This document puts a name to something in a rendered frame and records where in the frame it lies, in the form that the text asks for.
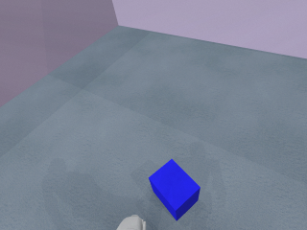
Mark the carton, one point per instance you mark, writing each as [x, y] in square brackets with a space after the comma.
[175, 188]

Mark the robot left thigh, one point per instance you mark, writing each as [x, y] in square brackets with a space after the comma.
[132, 223]

